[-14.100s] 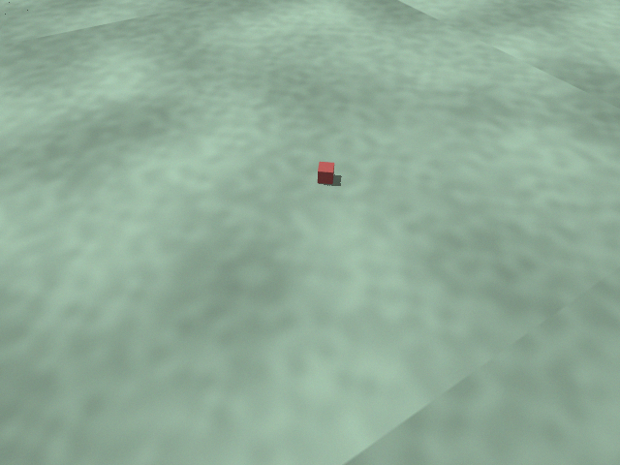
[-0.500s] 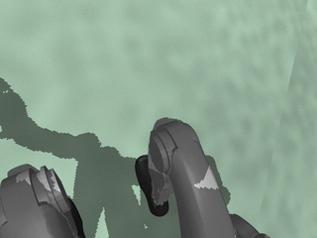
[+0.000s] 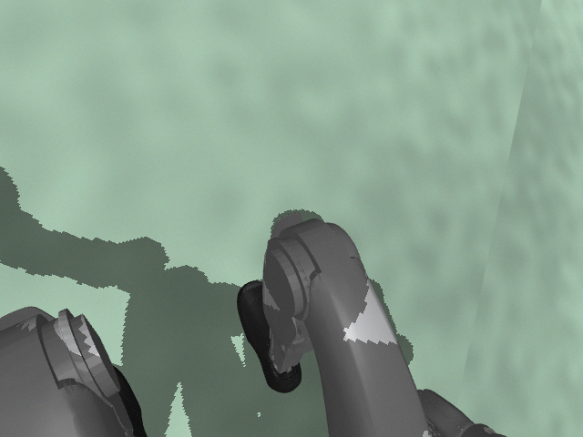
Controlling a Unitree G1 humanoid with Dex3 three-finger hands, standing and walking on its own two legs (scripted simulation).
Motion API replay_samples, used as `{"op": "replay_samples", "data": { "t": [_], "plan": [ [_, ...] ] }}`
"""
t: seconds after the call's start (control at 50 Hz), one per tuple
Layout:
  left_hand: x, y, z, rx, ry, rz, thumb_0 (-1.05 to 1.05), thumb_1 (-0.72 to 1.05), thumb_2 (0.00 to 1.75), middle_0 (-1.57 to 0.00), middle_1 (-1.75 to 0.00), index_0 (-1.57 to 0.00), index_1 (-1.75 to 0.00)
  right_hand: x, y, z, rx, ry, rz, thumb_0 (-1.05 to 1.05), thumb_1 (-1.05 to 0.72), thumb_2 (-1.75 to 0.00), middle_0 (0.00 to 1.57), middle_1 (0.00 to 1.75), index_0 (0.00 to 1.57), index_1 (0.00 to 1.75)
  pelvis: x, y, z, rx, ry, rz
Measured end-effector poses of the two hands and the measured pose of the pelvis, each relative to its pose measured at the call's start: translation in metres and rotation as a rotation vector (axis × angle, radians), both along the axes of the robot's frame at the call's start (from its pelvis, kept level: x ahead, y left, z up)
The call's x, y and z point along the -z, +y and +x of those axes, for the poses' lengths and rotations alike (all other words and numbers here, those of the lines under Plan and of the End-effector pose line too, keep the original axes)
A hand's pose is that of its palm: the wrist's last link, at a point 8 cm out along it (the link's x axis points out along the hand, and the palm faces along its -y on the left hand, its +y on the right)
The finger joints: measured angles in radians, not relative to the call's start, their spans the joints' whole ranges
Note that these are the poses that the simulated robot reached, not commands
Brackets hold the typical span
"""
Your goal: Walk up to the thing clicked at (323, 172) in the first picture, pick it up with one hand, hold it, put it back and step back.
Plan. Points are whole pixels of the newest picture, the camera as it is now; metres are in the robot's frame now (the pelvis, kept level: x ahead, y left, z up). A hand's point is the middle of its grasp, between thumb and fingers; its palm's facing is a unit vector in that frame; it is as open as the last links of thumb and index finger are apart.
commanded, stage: close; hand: left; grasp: from above
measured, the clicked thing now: out of the picture +0.45 +0.31 -0.26
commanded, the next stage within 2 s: settle in 1.26 s
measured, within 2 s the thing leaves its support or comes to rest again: leaves its support in 1.68 s
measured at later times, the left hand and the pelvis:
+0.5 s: hand out of the picture +0.44 +0.31 -0.24, palm faces -0.44 -0.16 -0.88, open 12.1 cm; pelvis +0.00 +0.00 +0.00, yaw +0 degrees
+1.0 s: hand out of the picture +0.45 +0.31 -0.24, palm faces -0.44 -0.16 -0.88, open 11.7 cm; pelvis -0.01 +0.00 +0.01, yaw -1 degrees
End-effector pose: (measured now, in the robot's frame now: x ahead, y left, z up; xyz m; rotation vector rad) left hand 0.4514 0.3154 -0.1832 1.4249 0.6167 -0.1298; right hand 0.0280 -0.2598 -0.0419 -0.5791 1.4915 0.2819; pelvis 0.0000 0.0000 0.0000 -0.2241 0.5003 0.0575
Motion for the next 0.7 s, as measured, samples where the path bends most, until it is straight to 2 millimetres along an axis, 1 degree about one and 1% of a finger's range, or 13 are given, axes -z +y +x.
{"op": "replay_samples", "data": {
  "t": [0.28, 0.38, 0.7],
  "plan": [
    [-0.0008, 0.0014, -0.0018, 0.022, 0.003, -0.012, -0.01, -0.22, 0.74, -0.33, -0.75, -0.38, -0.74, -0.0005, 0.0043, 0.0068, -0.026, -0.017, 0.007, 0.0, -0.9, -0.9, 0.2, 0.3, 0.2, 0.29, -0.0017, 0.0004, -0.0013, 0.0, -0.006, -0.006],
    [-0.001, 0.0013, -0.0015, 0.025, 0.001, -0.005, 0.0, -0.23, 0.72, -0.35, -0.73, -0.41, -0.72, -0.001, 0.0043, 0.008, -0.033, -0.023, 0.005, 0.0, -0.9, -0.9, 0.2, 0.3, 0.2, 0.29, -0.0027, 0.0009, -0.0025, 0.001, -0.009, -0.006],
    [-0.0011, 0.0015, -0.0003, 0.024, -0.001, 0.0, 0.0, -0.26, 0.78, -0.4, -0.75, -0.46, -0.74, -0.0092, 0.0045, 0.001, -0.025, -0.015, -0.009, 0.0, -0.9, -0.9, 0.2, 0.3, 0.2, 0.29, -0.0058, 0.0016, -0.0043, 0.002, -0.009, -0.012]
  ]
}}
